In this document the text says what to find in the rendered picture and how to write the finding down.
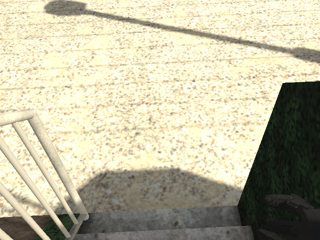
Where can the robot right hand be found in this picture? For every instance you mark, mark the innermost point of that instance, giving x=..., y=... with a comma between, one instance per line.
x=307, y=229

